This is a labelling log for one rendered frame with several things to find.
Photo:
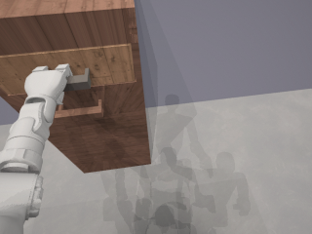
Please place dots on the handle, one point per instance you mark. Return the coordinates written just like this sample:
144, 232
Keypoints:
79, 114
78, 82

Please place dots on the left robot forearm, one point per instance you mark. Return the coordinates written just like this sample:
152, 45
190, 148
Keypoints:
24, 146

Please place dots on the robot left upper arm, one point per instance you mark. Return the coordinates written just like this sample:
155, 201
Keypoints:
20, 199

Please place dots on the drawer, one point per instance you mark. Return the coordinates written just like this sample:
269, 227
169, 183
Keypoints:
108, 65

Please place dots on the cabinet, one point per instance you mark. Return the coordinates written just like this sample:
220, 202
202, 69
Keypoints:
117, 140

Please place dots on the left robot hand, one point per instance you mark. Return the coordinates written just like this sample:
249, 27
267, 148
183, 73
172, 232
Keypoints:
50, 83

